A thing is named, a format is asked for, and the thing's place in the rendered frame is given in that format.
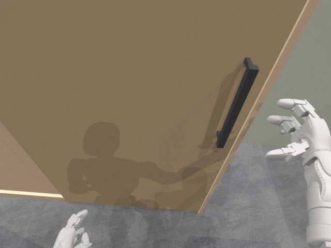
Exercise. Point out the left robot hand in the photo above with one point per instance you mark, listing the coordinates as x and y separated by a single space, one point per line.
69 236

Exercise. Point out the right robot hand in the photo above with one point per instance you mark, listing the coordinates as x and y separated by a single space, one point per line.
315 132

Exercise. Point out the wardrobe door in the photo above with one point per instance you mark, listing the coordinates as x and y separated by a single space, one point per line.
119 102
18 172

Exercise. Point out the right robot forearm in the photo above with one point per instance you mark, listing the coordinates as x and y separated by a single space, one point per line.
318 176

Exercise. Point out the handle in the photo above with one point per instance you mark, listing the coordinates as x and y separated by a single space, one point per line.
237 104

